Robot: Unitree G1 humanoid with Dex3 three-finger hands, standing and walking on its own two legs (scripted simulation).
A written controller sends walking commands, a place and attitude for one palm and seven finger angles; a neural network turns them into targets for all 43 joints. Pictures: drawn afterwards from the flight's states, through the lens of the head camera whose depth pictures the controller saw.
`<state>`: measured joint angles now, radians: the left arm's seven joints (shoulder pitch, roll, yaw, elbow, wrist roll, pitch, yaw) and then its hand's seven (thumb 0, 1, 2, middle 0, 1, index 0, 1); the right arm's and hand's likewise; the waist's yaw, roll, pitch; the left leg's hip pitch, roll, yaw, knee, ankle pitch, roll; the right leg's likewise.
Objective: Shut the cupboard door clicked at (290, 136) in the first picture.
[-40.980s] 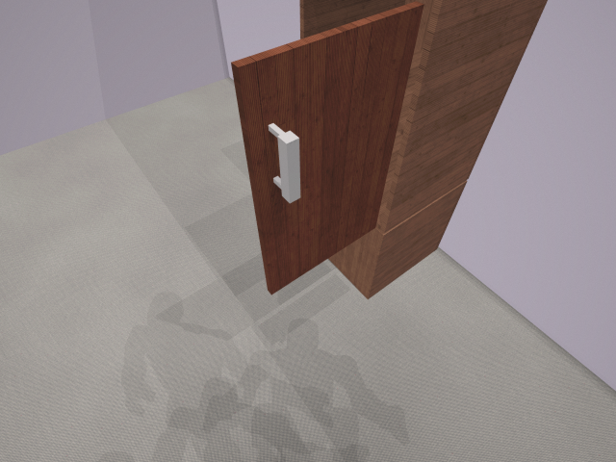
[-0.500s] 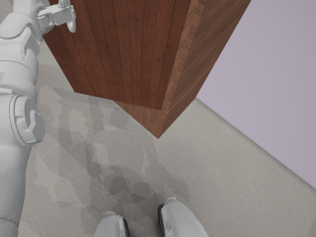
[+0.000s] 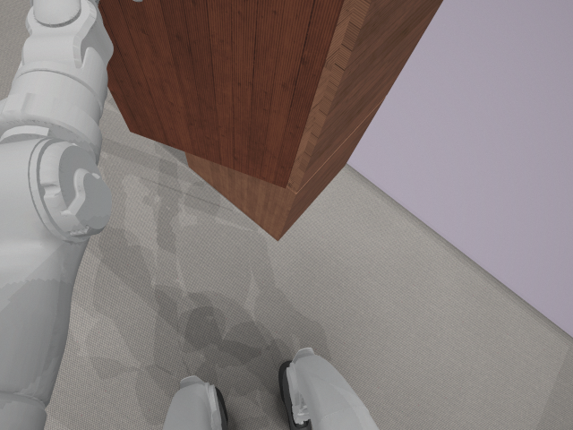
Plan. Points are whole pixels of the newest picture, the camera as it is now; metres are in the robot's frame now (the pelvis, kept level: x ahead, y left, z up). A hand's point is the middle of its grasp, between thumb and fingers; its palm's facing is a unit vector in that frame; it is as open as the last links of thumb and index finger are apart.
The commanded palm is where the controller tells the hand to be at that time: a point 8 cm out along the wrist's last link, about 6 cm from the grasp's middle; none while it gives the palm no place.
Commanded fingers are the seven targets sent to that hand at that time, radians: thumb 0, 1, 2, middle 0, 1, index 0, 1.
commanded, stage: pull the fist back off the door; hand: left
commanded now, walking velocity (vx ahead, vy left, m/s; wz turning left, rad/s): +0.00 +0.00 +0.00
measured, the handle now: out of the picture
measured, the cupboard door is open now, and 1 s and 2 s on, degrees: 21 20 20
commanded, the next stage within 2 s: draw the hand back to the body in 0.72 s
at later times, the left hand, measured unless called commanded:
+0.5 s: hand (147, 9) +0.57 +0.04 +0.15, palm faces +0.06 -1.00 -0.01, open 3.1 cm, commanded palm +0.52 +0.08 +0.16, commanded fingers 0.00 0.90 0.90 -1.30 -1.50 -1.30 -1.50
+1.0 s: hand (140, 41) +0.51 +0.05 +0.17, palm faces +0.08 -1.00 -0.02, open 3.1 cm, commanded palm +0.45 +0.11 +0.17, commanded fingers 0.00 0.90 0.90 -1.30 -1.50 -1.30 -1.50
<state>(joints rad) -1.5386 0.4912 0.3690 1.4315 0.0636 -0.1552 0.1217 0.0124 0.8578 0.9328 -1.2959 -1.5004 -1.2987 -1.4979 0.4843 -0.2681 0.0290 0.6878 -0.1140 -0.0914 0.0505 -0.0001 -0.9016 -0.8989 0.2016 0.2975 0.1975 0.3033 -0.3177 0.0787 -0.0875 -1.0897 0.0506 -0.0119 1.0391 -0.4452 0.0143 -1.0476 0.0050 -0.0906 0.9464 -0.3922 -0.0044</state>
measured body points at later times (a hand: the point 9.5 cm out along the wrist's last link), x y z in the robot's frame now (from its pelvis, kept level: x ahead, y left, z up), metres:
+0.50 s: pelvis +0.03 -0.01 +0.04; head +0.14 -0.02 +0.47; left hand +0.56 +0.10 +0.16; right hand -0.03 -0.27 -0.08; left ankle +0.01 +0.11 -0.66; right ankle +0.02 -0.12 -0.66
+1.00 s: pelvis +0.00 -0.02 +0.04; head +0.07 -0.04 +0.48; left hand +0.50 +0.10 +0.17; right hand +0.03 -0.27 -0.09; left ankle +0.01 +0.11 -0.66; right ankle +0.02 -0.12 -0.66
